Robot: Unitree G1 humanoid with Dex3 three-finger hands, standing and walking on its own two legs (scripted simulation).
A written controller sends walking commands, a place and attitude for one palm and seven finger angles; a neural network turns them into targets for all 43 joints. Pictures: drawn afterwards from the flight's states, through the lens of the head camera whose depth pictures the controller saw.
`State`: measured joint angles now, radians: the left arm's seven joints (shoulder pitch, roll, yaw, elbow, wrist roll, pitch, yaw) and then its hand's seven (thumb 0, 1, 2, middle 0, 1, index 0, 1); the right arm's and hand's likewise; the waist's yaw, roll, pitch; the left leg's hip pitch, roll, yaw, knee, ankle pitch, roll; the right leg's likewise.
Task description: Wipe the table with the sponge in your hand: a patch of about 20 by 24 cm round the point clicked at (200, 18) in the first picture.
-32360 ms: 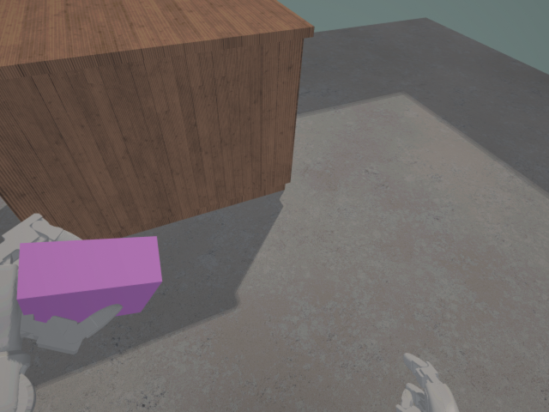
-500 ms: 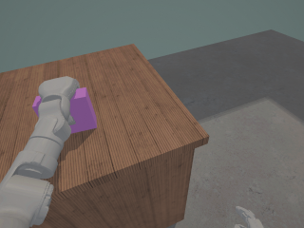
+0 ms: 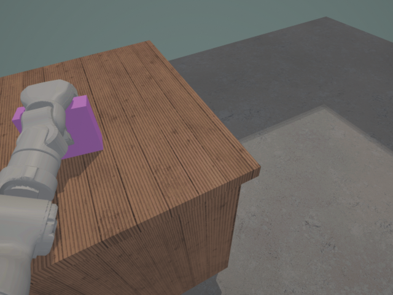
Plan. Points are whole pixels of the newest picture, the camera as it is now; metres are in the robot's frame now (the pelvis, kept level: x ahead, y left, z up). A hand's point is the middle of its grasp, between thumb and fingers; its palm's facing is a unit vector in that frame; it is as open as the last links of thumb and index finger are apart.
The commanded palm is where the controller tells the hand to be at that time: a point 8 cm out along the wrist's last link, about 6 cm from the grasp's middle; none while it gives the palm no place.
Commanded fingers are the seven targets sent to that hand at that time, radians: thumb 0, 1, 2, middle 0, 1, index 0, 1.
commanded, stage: wipe forward along the middle lane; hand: left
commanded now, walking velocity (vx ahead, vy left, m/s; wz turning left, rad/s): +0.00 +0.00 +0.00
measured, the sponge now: (66, 136) +0.42 +0.30 +0.12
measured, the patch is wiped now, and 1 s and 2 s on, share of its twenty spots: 1.00 1.00 1.00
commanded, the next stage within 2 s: slide back across to the first lane in 0.10 s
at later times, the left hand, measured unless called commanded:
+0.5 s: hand (56, 112) +0.45 +0.31 +0.16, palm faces -0.02 -0.02 -1.00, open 9.5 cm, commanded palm +0.42 +0.33 +0.21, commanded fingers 0.00 0.10 1.30 -1.20 -1.60 -1.20 -1.60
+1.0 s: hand (14, 121) +0.42 +0.39 +0.16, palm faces -0.08 -0.01 -1.00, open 9.5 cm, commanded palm +0.39 +0.37 +0.22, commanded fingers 0.00 0.10 1.30 -1.20 -1.60 -1.20 -1.60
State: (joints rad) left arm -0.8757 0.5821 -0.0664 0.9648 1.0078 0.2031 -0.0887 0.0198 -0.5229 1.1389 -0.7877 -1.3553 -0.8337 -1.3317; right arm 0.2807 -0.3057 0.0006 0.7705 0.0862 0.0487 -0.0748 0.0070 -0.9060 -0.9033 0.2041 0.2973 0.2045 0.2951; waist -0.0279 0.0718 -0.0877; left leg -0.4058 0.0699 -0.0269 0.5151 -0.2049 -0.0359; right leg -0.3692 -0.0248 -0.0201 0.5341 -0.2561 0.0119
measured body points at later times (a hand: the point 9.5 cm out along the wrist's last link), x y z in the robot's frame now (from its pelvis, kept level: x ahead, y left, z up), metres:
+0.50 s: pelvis +0.02 +0.02 +0.00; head +0.03 -0.01 +0.45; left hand +0.45 +0.31 +0.22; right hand +0.11 -0.25 -0.13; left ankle +0.04 +0.16 -0.73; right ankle +0.01 -0.13 -0.73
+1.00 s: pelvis +0.04 +0.03 +0.01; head +0.07 +0.01 +0.45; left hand +0.42 +0.39 +0.22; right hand +0.20 -0.23 -0.11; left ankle +0.04 +0.16 -0.73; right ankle +0.01 -0.13 -0.73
